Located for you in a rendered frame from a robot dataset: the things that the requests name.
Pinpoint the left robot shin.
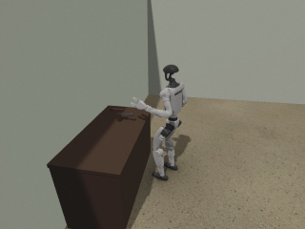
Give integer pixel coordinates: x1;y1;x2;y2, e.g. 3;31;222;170
152;150;165;177

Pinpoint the robot shin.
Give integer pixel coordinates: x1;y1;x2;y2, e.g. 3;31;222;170
152;150;165;177
165;142;175;166

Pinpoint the counter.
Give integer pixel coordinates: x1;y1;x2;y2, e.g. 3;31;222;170
47;105;151;229

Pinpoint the robot left hand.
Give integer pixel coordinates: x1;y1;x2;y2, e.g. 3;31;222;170
131;97;146;110

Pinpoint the left robot upper arm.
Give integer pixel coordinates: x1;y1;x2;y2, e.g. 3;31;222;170
159;88;173;118

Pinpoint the right robot upper arm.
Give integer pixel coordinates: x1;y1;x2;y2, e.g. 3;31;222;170
177;82;188;105

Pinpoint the right robot shin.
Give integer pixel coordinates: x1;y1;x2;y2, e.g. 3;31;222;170
165;142;175;166

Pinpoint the tap lever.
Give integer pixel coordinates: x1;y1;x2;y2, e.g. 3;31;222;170
120;113;133;117

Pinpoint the robot left forearm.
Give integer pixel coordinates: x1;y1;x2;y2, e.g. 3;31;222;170
144;105;171;117

